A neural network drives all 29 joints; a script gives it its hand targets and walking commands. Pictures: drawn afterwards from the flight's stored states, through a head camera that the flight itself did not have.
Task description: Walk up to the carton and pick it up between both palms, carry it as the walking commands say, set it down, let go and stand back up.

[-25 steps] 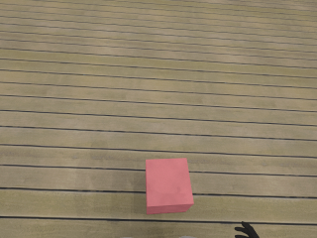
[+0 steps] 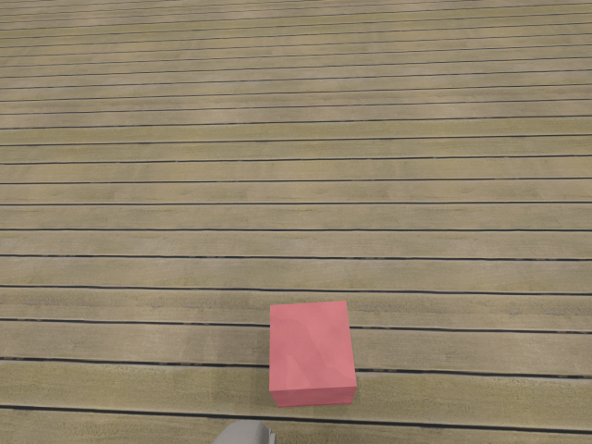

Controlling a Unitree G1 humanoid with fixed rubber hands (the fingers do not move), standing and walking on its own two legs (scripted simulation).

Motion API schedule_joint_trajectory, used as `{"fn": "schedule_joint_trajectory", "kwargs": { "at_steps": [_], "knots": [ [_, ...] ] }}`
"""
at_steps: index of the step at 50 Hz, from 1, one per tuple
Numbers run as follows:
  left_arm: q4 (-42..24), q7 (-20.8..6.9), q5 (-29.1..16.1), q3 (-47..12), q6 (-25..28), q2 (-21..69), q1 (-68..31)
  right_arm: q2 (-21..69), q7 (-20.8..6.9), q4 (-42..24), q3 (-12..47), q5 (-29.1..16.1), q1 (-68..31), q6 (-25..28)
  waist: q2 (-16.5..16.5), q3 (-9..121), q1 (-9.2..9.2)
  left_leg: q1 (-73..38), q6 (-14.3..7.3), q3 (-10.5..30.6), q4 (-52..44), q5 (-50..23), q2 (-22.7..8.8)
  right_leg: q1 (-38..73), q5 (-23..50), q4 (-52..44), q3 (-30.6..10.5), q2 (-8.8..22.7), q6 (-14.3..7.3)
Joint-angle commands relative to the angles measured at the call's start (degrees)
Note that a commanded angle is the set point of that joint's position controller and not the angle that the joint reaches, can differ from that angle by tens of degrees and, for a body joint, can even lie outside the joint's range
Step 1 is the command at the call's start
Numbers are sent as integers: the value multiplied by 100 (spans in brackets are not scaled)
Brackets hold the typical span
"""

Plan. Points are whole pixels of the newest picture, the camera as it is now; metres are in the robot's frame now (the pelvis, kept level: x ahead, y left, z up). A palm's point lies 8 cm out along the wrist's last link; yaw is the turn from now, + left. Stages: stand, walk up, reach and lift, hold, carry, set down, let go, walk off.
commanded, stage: walk up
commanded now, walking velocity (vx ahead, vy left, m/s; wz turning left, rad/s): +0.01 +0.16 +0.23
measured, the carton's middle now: (311, 355) +0.42 +0.02 -0.66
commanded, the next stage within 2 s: stand in 0.94 s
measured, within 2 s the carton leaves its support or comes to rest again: neither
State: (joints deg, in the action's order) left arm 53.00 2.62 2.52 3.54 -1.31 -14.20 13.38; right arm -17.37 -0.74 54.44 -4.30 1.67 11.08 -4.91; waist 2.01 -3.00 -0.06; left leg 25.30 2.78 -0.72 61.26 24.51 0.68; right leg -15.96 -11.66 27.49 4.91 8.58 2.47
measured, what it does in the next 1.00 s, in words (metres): steps on the spot: left foot, then right foot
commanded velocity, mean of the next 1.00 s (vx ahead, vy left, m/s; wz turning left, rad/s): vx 0.00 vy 0.00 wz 0.04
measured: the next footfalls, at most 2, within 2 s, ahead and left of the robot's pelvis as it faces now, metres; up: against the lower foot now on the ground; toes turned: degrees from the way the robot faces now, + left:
left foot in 0.18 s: +0.01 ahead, +0.15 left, +0.00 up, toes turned -3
right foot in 0.44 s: +0.04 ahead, -0.08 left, +0.00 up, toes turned +6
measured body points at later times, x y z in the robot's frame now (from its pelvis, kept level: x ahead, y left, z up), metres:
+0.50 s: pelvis -0.01 +0.05 +0.00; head +0.00 +0.05 +0.45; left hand +0.02 +0.28 -0.15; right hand +0.07 -0.19 -0.15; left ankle -0.03 +0.16 -0.74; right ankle +0.00 -0.07 -0.74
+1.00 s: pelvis +0.00 +0.00 +0.00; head +0.01 -0.01 +0.45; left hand +0.03 +0.24 -0.15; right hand -0.01 -0.23 -0.16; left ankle -0.03 +0.15 -0.74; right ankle +0.00 -0.08 -0.74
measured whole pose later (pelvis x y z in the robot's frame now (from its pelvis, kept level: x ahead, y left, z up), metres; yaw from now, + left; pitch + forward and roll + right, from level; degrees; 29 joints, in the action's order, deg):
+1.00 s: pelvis +0.00 +0.00 +0.00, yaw +1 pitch -1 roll +0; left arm 61.4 1.8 0.6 1.2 0.8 -8.8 14.0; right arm -10.8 2.2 64.3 -1.0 0.4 17.7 -0.1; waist 1.8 -1.7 -0.9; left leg 6.4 3.1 0.0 20.6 13.0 -3.3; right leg -8.5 -11.8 21.4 4.1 -1.5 -2.8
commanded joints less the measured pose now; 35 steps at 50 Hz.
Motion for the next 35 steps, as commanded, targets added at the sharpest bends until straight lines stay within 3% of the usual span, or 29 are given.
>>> {"fn": "schedule_joint_trajectory", "kwargs": {
  "at_steps": [1, 3, 4, 5, 6, 7, 8, 9, 10, 11, 12, 13, 14, 16, 17, 19, 21, 22, 23, 24, 25, 27, 28, 29, 31, 33, 34, 35],
  "knots": [
    [-99, 104, 5, 278, 30, -1226, 634, -224, -125, -392, -12, 36, -149, -46, -1371, 16, 348, 620, 34, 196, -488, 13, -276, 560, -216, -1385, -1286, 1560, -1100],
    [-64, 102, 12, 347, 77, -1345, 631, -201, -162, -472, 13, 15, -174, 3, -1488, 167, 323, 380, 8, 282, -965, 69, -357, 637, 138, -1353, -1234, 1641, -1112],
    [-83, 48, 18, 356, 91, -1339, 440, -161, -165, -458, 39, -10, -116, 42, -1634, 234, 232, -13, -39, 234, -1369, 68, -314, 451, 127, -1320, -1011, 1463, -1038],
    [-123, -55, 34, 293, 97, -1205, 88, -26, -131, -404, 135, -40, 16, 123, -1912, 337, 84, -708, -97, 21, -1963, 60, -173, 61, -13, -1263, -622, 1087, -899],
    [-109, -132, 29, 269, 75, -1144, -8, -11, -102, -360, 169, -73, 146, 176, -2074, 368, -4, -1039, -98, -248, -2387, -71, 2, -72, -89, -1177, -520, 920, -850],
    [-57, -182, 8, 240, 34, -1084, -71, 39, -68, -300, 209, -75, 335, 237, -1968, 422, -171, -1501, -94, -460, -3079, -554, 99, -199, -168, -904, -308, 723, -759],
    [-22, -212, 1, 195, 1, -953, -20, -5, -29, -189, 189, -63, 576, 299, -1510, 450, -302, -1973, -92, -491, -3764, -1087, 128, -411, -433, -456, -112, 526, -610],
    [-36, -237, 9, 71, -9, -580, 188, -234, 14, -110, 126, -63, 689, 377, -264, 357, -265, -2191, -101, 83, -4499, -1565, -365, -710, -934, 248, 201, 231, -363],
    [-181, -232, 51, -93, -1, -119, 410, -732, 52, -225, 70, -5, 685, 473, 1062, 272, -161, -1932, -331, 1991, -5040, -1440, -1779, -1279, -1793, 1243, 238, -263, -21],
    [-301, -164, -79, -25, -124, -275, 33, -986, 83, -362, -22, 10, 349, 513, 1739, -45, -220, -919, -841, 2317, -5176, -1351, -2213, -1094, -2037, 1528, -273, -433, -39],
    [-242, -195, -153, -49, -168, -420, -3, -620, 77, -349, 99, -38, 51, 519, 1332, -62, -136, -876, -879, 1735, -5145, -1055, -1699, -798, -1617, 1598, -656, -396, -145],
    [-102, -249, -153, -108, -157, -355, 231, -277, 106, -323, 212, -78, -222, 556, 1210, -20, 19, -1072, -847, 1098, -5112, -1249, -1404, -678, -1211, 1558, -659, -495, -196],
    [-4, -250, -114, -111, -142, -429, 396, -140, 138, -305, 251, -66, -294, 576, 1108, 37, 86, -1355, -876, 803, -4934, -1939, -1198, -601, -1033, 1614, -632, -544, -180],
    [98, -223, -67, -118, -100, -412, 536, -76, 186, -246, 257, -72, -104, 638, 855, 258, 42, -1720, -1018, 494, -4554, -3280, -1144, -363, -999, 1437, -580, -575, -166],
    [98, -190, -80, -141, -79, -361, 517, -85, 211, -208, 241, -74, -16, 649, 758, 310, -15, -1823, -1100, 482, -4430, -3421, -1185, -269, -1037, 1246, -559, -602, -156],
    [80, -134, -103, -164, -50, -260, 420, -144, 253, -119, 196, -84, 57, 621, 709, 273, -45, -1843, -1149, 552, -4263, -3218, -1241, -32, -926, 608, -460, -662, -151],
    [176, -80, -142, -171, 22, -125, 554, -236, 270, -48, 152, -111, 81, 565, 668, 214, 88, -1597, -963, 654, -4154, -2867, -1255, 551, -179, -316, -302, -723, -181],
    [221, -54, -125, -158, 79, -155, 613, -146, 266, -18, 174, -133, 181, 550, 481, 217, 90, -1451, -791, 690, -4111, -2521, -1169, 820, 332, -512, -428, -538, -214],
    [242, -37, -97, -146, 141, -260, 645, -3, 258, -3, 208, -143, 255, 550, 202, 233, 42, -1268, -656, 614, -4014, -2148, -1008, 1076, 1034, -596, -682, -214, -280],
    [323, -72, -137, -161, 162, -350, 390, 138, 258, 49, 240, -196, 216, 529, -528, 25, -26, -1382, -429, 337, -4183, -1541, -571, 697, 1433, -665, -957, -98, -399],
    [391, -88, -129, -151, 190, -333, 367, 101, 269, 114, 241, -192, 226, 506, -737, -12, -48, -1573, -342, 266, -4131, -1391, -550, 527, 1350, -841, -1076, -46, -459],
    [476, -76, -149, -174, 191, -226, 309, 46, 260, 201, 221, -166, 260, 514, -719, 45, -69, -1783, -309, 261, -4182, -1660, -643, 486, 1134, -887, -939, -148, -450],
    [544, -49, -154, -139, 144, -262, 351, -25, 269, 197, 196, -122, 257, 532, -783, 62, -54, -1861, -332, 330, -4142, -1938, -849, 415, 981, -761, -702, -333, -415],
    [574, -42, -165, -102, 103, -269, 378, -124, 296, 214, 158, -102, 375, 543, -610, 123, -50, -1894, -400, 513, -4121, -2169, -1078, 329, 809, -562, -559, -431, -381],
    [542, -73, -148, -15, 1, -283, 319, -431, 394, 275, 23, -28, 736, 522, 46, 111, -129, -2089, -809, 1282, -4297, -2403, -1831, -350, 125, 293, -261, -666, -249],
    [467, -95, -153, -24, -59, -158, 295, -436, 427, 210, -18, 43, 650, 518, 643, 84, -139, -1665, -1257, 1636, -4478, -2849, -2389, -521, -1091, 1251, -339, -720, -161],
    [447, -93, -164, -88, -43, -34, 335, -256, 402, 170, 32, 49, 401, 526, 737, 120, -62, -1385, -1223, 1332, -4445, -2972, -2218, -254, -1298, 1345, -493, -647, -189],
    [463, -103, -181, -250, 48, 273, 495, 54, 356, 248, 126, -44, 69, 489, 889, 182, 180, -1037, -824, 505, -4347, -2500, -1478, 558, -657, 243, -493, -535, -280]
  ]
}}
